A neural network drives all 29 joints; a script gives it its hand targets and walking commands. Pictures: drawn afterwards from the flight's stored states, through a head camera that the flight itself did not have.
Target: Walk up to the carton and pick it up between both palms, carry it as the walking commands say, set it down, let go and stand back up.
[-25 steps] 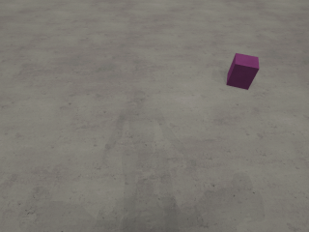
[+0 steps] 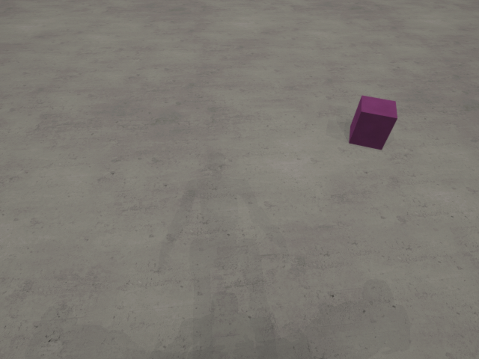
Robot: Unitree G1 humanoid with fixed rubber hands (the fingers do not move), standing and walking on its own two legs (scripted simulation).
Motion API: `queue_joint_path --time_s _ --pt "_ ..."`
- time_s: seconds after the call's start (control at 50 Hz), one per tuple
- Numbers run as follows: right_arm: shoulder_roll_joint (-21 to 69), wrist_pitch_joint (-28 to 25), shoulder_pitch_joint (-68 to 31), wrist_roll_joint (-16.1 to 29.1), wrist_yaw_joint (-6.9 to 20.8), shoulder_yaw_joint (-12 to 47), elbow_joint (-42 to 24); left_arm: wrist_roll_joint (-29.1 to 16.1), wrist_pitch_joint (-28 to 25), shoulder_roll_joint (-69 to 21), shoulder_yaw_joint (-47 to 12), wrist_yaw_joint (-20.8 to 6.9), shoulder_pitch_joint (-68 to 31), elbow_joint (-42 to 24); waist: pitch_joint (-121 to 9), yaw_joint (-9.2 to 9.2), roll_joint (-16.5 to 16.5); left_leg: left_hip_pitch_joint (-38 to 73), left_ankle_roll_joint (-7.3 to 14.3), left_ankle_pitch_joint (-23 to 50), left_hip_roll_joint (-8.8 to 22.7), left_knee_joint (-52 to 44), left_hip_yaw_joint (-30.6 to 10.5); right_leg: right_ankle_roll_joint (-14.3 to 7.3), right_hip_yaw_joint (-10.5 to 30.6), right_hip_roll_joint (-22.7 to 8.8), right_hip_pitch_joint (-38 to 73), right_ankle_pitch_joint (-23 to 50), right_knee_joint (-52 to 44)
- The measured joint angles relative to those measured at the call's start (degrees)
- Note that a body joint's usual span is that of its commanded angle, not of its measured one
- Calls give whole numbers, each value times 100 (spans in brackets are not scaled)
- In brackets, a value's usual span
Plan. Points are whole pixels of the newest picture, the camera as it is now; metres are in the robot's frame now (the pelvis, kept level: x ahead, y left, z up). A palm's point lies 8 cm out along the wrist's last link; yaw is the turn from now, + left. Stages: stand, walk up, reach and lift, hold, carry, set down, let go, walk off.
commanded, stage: stand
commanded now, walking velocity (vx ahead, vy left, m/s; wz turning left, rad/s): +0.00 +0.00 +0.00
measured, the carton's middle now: (371, 122) +1.63 -0.89 -0.65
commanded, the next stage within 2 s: walk up in 0.32 s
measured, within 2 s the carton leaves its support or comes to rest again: neither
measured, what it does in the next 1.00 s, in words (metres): walks ahead: right foot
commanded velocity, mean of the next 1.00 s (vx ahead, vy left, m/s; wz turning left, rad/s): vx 0.24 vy -0.08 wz -0.23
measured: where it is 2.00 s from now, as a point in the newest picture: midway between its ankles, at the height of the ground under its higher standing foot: (316, 299)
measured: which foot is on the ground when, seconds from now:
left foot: down 0.00-0.96, up 0.98-1.00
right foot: down 0.00-0.58, up 0.60-0.92, down 0.94-1.00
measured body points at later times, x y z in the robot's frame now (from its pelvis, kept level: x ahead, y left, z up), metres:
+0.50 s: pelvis +0.02 +0.00 +0.01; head +0.03 +0.01 +0.46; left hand +0.10 +0.28 -0.14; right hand +0.09 -0.29 -0.12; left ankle +0.02 +0.10 -0.74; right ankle +0.02 -0.15 -0.74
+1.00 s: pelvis +0.14 -0.13 -0.03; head +0.14 -0.15 +0.42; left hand +0.31 +0.07 -0.16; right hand -0.01 -0.36 -0.19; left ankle +0.02 +0.08 -0.71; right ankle +0.17 -0.29 -0.74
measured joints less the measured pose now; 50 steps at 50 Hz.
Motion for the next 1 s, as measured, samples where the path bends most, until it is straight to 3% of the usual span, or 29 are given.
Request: queue_joint_path --time_s 0.54,0.58,0.62,0.66,0.72,0.84,0.94,0.98,1.0 --pt "13 -20 -3 46 6 -18 204 3 -74 79 -36 25 -232 -36 16 -109 -118 344 -53 240 1 -690 -13 -26 -20 5 325 209 -645" --pt "19 48 72 -5 18 -25 64 -33 -6 63 29 -38 -183 -113 -87 -84 -102 198 -55 -30 21 -493 -2 -97 -28 18 136 -216 -358" --pt "59 70 188 -71 -80 -63 -185 25 223 67 126 -240 -49 -298 -178 66 -108 104 -90 -25 126 -374 233 -169 2 36 -496 -1005 856" --pt "116 15 315 -95 -198 -79 -330 91 399 47 214 -367 33 -436 -109 109 -130 134 -121 -72 220 -247 444 -85 -14 -42 -1079 -1038 2031" --pt "250 -14 619 -55 -265 -110 -276 155 508 -10 302 -512 87 -569 -34 40 -185 312 -213 -283 341 -225 579 -5 14 -224 -1625 -652 2802" --pt "340 14 1297 -20 -167 -190 -85 146 551 -270 228 -634 202 -661 -114 -191 -10 899 -566 -665 857 -290 895 50 -134 -508 -1877 -438 2269" --pt "271 -23 1782 -51 -32 -232 22 82 369 -427 141 -613 147 -750 -294 -454 189 1216 -981 -1244 1311 30 1157 -67 -470 -543 -1513 -420 1084" --pt "210 17 1844 -32 29 -250 104 79 164 -541 136 -504 -10 -731 -260 -469 435 952 -884 -1654 1662 939 963 -62 -612 -318 -1543 59 1291" --pt "210 56 1804 -30 67 -232 118 78 36 -604 128 -423 -93 -749 -219 -431 457 577 -777 -1745 1595 1843 625 -73 -630 -283 -1614 -124 1555"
